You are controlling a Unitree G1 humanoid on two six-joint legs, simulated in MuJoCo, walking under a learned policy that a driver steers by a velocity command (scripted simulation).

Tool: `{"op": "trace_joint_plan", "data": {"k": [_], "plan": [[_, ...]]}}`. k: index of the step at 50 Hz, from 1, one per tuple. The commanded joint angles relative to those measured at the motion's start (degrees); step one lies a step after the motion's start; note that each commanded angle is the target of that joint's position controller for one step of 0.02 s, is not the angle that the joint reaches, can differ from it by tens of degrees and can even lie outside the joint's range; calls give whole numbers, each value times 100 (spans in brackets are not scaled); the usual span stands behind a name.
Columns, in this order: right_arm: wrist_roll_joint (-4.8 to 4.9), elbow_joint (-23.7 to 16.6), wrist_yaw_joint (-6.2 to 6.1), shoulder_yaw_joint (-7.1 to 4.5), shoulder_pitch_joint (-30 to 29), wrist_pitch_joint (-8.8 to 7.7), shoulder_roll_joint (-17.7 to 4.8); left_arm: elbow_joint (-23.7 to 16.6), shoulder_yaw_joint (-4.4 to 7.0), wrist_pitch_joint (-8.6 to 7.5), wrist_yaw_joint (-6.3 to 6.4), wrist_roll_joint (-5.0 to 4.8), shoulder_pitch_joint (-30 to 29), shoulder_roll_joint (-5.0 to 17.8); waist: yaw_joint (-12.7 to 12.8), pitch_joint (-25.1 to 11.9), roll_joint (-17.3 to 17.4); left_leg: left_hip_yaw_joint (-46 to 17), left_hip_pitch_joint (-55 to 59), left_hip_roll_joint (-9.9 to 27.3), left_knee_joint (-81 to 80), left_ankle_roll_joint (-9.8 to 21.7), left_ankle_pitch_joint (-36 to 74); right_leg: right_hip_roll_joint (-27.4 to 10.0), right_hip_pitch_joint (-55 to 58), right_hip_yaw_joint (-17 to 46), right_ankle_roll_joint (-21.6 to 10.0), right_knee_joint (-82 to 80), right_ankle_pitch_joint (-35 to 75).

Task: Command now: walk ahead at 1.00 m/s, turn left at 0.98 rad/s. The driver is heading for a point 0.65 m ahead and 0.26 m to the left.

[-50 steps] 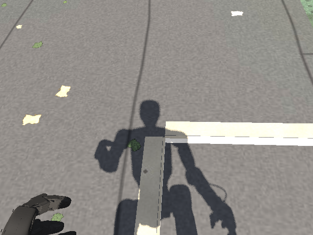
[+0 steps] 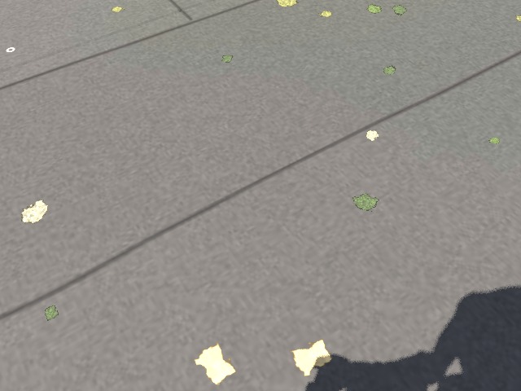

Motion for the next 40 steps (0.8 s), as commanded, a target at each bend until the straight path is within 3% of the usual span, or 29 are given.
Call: {"op": "trace_joint_plan", "data": {"k": [1,3,6,8,9,11,12,13,14,15,16,17,18,20,21,22,25,27,29,31,32,33,34,35,36,37,38,39,40], "plan": [[-51,-934,195,235,-753,67,399,118,-28,-250,-105,-134,510,29,58,219,-642,-233,-1800,638,-47,-48,258,-1468,1024,1187,-431,-1590,1222],[-70,-1168,237,285,-1015,85,351,143,-9,-325,-97,-132,238,210,-135,327,-816,-78,-1595,632,-588,-93,869,-1342,683,461,-364,-1906,1887],[-67,-1305,332,343,-1604,86,278,346,2,-349,-80,-118,425,359,-67,729,-465,633,-1149,415,-2084,7,1480,-960,677,-537,-193,-2210,2978],[-76,-1294,386,378,-1751,68,318,401,55,-333,-49,-95,654,635,-79,706,-593,1171,-264,45,-2904,230,1502,-951,793,-955,-46,-1946,5220],[-85,-1200,376,338,-1644,59,205,410,90,-296,-2,-119,868,784,-142,489,-692,1409,73,-226,-3024,315,1395,-993,1122,-1002,17,-1515,6670],[-73,-872,286,211,-595,24,-88,327,183,-124,118,-112,818,1139,-809,-168,-990,1367,1325,-581,-3200,511,982,-1245,1286,-944,56,132,8130],[-77,-513,213,74,590,14,-334,181,226,-36,149,-99,500,1284,-1387,-687,-1060,1089,2611,-654,-3294,714,793,-1392,858,-783,-7,1556,8285],[-33,-93,73,-104,1694,-25,-578,27,243,33,100,-85,193,1260,-1806,-1045,-697,477,4205,-486,-3931,988,882,-1141,-239,-768,-62,3608,6205],[126,-41,-103,-268,1315,49,-907,-153,117,16,-31,3,141,633,-1208,-808,605,-792,5022,280,-4012,1156,1108,36,-2008,-732,-22,5849,-505],[-109,-403,-127,-335,975,97,-1436,-815,19,-56,2,-177,667,513,-627,-2049,824,-3685,6449,1683,-4713,2366,1340,153,-3637,429,106,7408,-1329],[-66,-457,-256,-315,1238,131,-1118,-898,-30,-187,-25,-146,86,707,-954,-2048,-232,-4254,6005,1755,-5710,2205,240,-82,-3950,940,71,7036,-595],[-30,-255,-321,-238,972,59,-783,-817,-67,-224,-32,-159,39,675,-594,-869,-666,-3799,4794,1663,-6107,1939,88,-405,-3903,913,20,6291,-243],[-35,-155,-340,-155,770,-56,-546,-759,-90,-180,-27,-71,-29,613,-247,-268,-971,-3304,3672,1417,-6181,1694,440,-623,-3467,847,29,5668,-261],[-20,-86,-363,15,545,-276,-189,-602,-150,75,-82,106,291,444,245,139,-1030,-2424,2144,1041,-6312,1524,1194,-819,-2599,854,134,5001,-619],[17,13,-334,62,628,-370,-104,-652,-177,167,-120,120,198,330,316,237,-940,-2168,1709,913,-6458,1483,1160,-902,-2440,838,190,4527,-820],[49,110,-299,66,678,-448,-101,-779,-215,192,-159,105,-165,229,282,489,-863,-1763,1384,692,-6644,1393,1324,-962,-2457,707,197,3949,-632],[111,189,-193,19,627,-589,-176,-1098,-356,122,-285,-42,-1079,-50,64,659,-463,-904,845,159,-7005,1027,1820,-894,-1637,448,37,1909,1461],[222,329,-118,-7,932,-666,-257,-1051,-336,102,-347,-160,-1352,-30,-175,552,-458,-852,1147,324,-7353,878,2267,-644,-997,278,-151,1162,2740],[221,543,-130,-17,1267,-645,-320,-999,-300,66,-305,-129,-1490,33,-355,586,-485,-718,2252,437,-6935,657,3890,-358,-1179,115,-330,600,2964],[139,708,-199,-42,1501,-604,-523,-888,-210,-9,-214,-2,-1203,206,-281,160,-182,-721,3188,513,-5928,331,5890,167,-832,-54,-504,368,2369],[77,732,-252,-62,1409,-557,-624,-650,-113,-59,-165,18,-442,390,103,-275,2,-728,3320,507,-4970,136,6318,330,-90,55,-569,302,2201],[78,715,-302,-64,1160,-513,-634,-353,-43,-100,-122,27,516,518,675,-645,70,-585,3031,328,-3733,-42,5882,115,880,195,-616,-61,2777],[84,591,-338,3,1148,-500,-291,-148,68,-118,-59,77,1304,977,938,-1207,-246,-391,2139,-105,-1981,-179,3777,-825,2142,841,-728,464,4539],[521,576,-349,211,2475,-458,657,-21,182,-142,-157,178,1463,1386,279,-2610,-2332,-423,107,-1065,1033,-540,-2017,-3066,4342,3416,-2037,998,7785],[272,675,-428,132,1993,-420,-35,-164,205,-31,-207,-111,1468,1059,655,-3316,-1130,-914,1,-861,1146,-407,-1474,-2544,4159,3548,-1828,722,7408],[296,481,-409,130,1221,-440,-30,-167,97,-44,-191,-173,847,709,522,-2310,-1078,-981,-313,-548,674,-439,-1056,-2230,3319,2739,-1610,333,6585],[170,401,-363,191,839,-423,19,-134,-1,-34,-186,-176,319,328,337,-1408,-700,-655,-515,-265,122,-457,-879,-1889,2418,2305,-1384,-28,5667],[65,385,-311,189,637,-350,74,-61,-70,-60,-156,-182,346,168,328,-855,-713,-632,-475,-172,-149,-455,-874,-1750,1793,1996,-1285,-209,5947],[-24,407,-241,219,846,-223,225,49,-106,-50,-118,-222,337,93,90,-681,-695,-575,-63,-102,-410,-505,-776,-1638,1111,1760,-1290,-466,5833]]}}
